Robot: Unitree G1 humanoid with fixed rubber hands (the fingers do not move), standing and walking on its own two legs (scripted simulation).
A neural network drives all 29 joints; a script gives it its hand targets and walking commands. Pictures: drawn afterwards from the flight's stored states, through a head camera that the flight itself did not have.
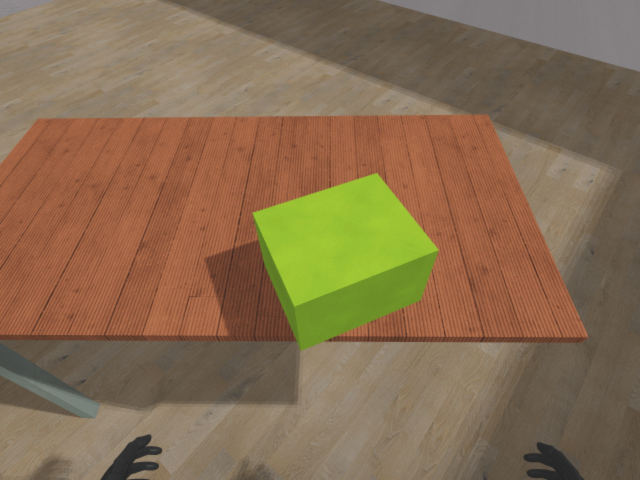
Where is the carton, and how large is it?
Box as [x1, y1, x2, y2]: [253, 173, 438, 350]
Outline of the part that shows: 376,173 253,212 253,217 264,264 301,350 419,300 421,297 438,250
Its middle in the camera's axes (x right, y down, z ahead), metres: +0.03 +0.03 +0.64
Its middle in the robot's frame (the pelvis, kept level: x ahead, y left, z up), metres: +0.44 +0.01 -0.04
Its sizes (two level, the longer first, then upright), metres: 0.224 0.184 0.144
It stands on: a table, 0.66 m high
